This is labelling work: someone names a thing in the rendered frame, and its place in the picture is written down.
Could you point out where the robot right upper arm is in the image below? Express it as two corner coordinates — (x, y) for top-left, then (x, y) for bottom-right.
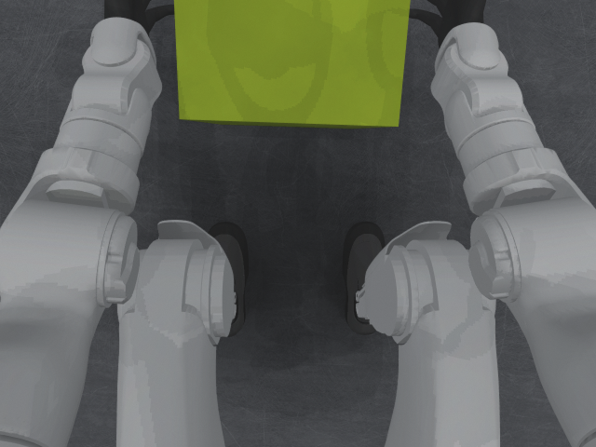
(468, 196), (596, 447)

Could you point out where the left robot hand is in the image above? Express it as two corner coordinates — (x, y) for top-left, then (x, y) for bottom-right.
(104, 0), (174, 36)

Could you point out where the robot thigh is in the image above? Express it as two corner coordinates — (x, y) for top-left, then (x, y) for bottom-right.
(376, 240), (500, 447)
(116, 239), (234, 447)

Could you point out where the carton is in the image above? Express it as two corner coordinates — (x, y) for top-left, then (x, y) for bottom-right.
(174, 0), (411, 129)

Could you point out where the robot right thigh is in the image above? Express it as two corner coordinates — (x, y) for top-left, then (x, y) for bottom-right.
(376, 240), (500, 447)

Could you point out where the robot right forearm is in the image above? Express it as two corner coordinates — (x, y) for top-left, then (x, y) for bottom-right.
(431, 22), (596, 216)

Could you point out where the right robot hand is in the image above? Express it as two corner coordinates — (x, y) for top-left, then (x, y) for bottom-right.
(409, 0), (486, 48)

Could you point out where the robot left forearm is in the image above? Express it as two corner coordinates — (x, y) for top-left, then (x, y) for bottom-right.
(0, 17), (162, 244)

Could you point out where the robot left upper arm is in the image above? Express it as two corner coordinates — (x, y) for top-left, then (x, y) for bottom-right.
(0, 199), (140, 447)

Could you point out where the robot left thigh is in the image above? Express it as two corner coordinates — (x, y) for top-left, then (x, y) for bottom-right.
(116, 239), (234, 447)

